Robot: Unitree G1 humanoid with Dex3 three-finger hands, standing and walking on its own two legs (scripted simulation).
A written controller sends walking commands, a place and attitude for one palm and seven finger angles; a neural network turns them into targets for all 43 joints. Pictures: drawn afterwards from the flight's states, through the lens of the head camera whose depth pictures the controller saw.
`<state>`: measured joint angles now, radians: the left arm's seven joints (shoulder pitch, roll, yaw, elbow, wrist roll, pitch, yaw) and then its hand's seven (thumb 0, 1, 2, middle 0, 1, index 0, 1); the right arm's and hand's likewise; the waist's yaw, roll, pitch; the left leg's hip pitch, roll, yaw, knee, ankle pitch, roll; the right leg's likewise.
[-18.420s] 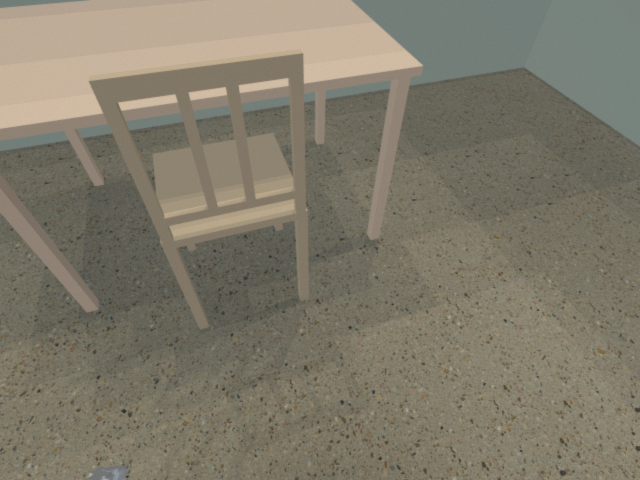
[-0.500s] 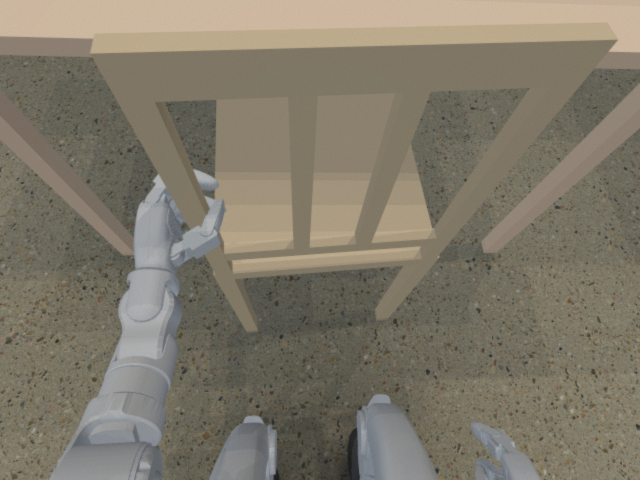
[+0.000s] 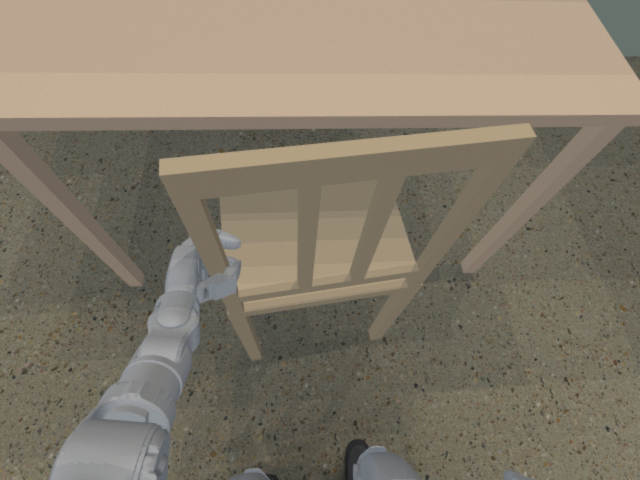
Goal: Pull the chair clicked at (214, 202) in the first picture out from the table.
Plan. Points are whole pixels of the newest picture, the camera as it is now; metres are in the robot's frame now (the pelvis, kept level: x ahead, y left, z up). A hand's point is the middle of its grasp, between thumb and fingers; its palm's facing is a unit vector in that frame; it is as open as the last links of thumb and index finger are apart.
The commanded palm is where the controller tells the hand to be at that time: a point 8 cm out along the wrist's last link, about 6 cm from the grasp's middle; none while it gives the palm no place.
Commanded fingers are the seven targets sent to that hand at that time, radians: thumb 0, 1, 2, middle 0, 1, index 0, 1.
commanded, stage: step backward, pulling the chair out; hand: left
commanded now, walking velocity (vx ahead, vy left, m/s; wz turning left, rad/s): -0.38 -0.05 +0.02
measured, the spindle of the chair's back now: (306, 243) +0.43 +0.01 -0.05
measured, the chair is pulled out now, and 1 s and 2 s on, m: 0.04 0.13 0.16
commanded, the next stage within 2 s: none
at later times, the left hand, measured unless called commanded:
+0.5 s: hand (244, 340) +0.29 +0.09 -0.07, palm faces +0.03 -0.99 -0.14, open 5.7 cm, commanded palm +0.29 +0.14 -0.07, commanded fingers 0.00 0.90 0.90 -0.50 -1.45 -0.50 -1.45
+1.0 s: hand (240, 357) +0.27 +0.10 -0.07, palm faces +0.01 -0.98 -0.19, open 5.7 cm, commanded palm +0.27 +0.15 -0.06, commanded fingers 0.00 0.90 0.90 -0.50 -1.45 -0.50 -1.45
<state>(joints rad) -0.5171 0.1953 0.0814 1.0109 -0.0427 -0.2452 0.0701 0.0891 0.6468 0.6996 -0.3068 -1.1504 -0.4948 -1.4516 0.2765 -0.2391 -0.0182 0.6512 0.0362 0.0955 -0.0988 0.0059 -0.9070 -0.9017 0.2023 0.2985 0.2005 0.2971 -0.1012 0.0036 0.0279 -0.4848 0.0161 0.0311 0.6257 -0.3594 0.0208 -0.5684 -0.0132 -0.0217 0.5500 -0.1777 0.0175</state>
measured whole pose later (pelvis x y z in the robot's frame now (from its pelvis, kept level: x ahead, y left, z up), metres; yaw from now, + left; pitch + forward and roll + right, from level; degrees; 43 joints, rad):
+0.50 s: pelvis -0.07 -0.03 +0.00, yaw +0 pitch +7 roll +1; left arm -0.47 0.14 0.05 1.04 -0.07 -0.28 0.11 0.06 0.64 0.69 -0.29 -1.12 -0.50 -1.45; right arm 0.21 -0.25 0.00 0.71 0.07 0.01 -0.11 0.01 -0.91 -0.90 0.20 0.30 0.20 0.30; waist -0.07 0.01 0.09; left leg -0.47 0.01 0.04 0.62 -0.27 0.00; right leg -0.56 -0.02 -0.02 0.55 -0.11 -0.01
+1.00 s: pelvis -0.09 -0.02 -0.01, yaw +2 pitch +4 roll +1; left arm -0.50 0.14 0.02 1.08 -0.04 -0.26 0.13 0.03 0.60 0.69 -0.27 -1.16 -0.50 -1.45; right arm 0.22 -0.25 0.02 0.76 0.06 -0.05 -0.11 0.01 -0.91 -0.90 0.20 0.30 0.20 0.30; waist -0.08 0.00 0.11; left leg -0.47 -0.02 0.03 0.65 -0.29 0.00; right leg -0.55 -0.06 -0.03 0.59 -0.11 0.00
